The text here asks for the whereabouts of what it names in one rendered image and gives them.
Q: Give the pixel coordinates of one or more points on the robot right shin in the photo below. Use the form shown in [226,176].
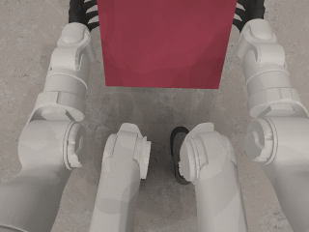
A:
[205,127]

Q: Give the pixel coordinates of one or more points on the robot left upper arm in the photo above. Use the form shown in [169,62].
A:
[49,150]

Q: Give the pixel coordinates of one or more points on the robot right forearm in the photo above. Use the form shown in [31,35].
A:
[267,77]

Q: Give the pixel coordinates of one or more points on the robot right upper arm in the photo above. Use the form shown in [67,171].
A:
[280,144]

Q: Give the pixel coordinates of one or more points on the left robot hand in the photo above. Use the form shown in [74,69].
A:
[77,13]

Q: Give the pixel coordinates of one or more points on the right robot hand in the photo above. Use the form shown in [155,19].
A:
[253,9]

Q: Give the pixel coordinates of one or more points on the carton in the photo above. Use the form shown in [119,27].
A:
[165,43]

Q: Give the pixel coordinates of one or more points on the robot right foot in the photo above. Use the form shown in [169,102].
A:
[177,137]

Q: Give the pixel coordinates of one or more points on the robot left forearm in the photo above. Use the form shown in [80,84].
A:
[63,96]

